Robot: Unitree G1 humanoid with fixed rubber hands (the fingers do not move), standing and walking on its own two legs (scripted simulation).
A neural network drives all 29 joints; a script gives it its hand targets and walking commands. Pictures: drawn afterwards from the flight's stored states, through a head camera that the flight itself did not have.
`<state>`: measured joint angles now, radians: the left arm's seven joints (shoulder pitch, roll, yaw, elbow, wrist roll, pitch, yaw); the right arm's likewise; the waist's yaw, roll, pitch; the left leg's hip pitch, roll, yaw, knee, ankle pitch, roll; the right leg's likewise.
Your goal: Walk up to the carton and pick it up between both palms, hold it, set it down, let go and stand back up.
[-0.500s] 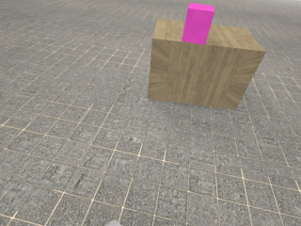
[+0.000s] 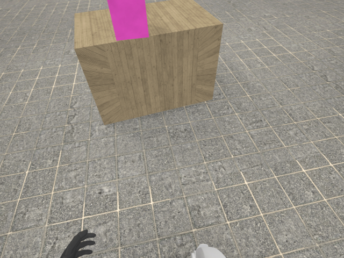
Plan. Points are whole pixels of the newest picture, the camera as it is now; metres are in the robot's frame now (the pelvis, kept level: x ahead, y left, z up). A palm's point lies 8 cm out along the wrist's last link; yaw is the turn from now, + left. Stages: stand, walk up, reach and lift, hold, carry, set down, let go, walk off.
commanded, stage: walk up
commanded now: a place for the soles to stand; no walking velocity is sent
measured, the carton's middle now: (128, 10) +1.45 +0.18 +0.04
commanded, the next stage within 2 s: none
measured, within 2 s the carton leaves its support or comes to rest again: neither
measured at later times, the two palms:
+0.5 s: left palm out of the picture +0.16 +0.31 -0.13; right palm (217, 164) +0.40 -0.15 -0.08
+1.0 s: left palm (77, 151) +0.49 +0.30 -0.08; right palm (226, 147) +0.49 -0.21 -0.12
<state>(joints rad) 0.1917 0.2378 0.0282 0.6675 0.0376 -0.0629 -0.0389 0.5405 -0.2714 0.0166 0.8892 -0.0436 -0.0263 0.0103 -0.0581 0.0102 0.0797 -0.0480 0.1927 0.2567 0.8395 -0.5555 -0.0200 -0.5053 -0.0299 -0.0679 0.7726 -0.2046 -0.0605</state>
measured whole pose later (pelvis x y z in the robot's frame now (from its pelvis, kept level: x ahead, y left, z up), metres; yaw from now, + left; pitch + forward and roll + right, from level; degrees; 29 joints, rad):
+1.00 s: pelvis +0.44 +0.04 +0.01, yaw +8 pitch -4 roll -1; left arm 0.33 0.20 0.01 0.72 0.02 -0.06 0.02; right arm 0.39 -0.28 -0.04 0.81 -0.05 0.01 0.04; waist -0.03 0.08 0.06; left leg -0.47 0.06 0.01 1.21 -0.48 -0.02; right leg -0.33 -0.05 -0.15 0.75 -0.33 -0.03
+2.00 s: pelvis +0.84 +0.14 +0.00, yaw +12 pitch -3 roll -1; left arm 0.41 0.24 0.01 0.81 0.04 -0.04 0.01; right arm 0.23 -0.22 -0.03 0.72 -0.04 -0.04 0.04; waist 0.03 0.01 0.10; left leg -0.49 0.06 0.07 0.76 -0.25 0.01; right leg -0.22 -0.11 -0.11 0.89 -0.55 0.02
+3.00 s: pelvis +0.91 +0.15 +0.04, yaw +3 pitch -2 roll +1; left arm 0.24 0.24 -0.05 0.97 -0.01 -0.01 0.01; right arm 0.19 -0.25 0.03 1.01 0.00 0.02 0.00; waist 0.00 -0.01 0.04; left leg -0.22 0.09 0.20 0.50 -0.23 -0.01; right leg -0.23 0.01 0.02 0.53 -0.26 -0.02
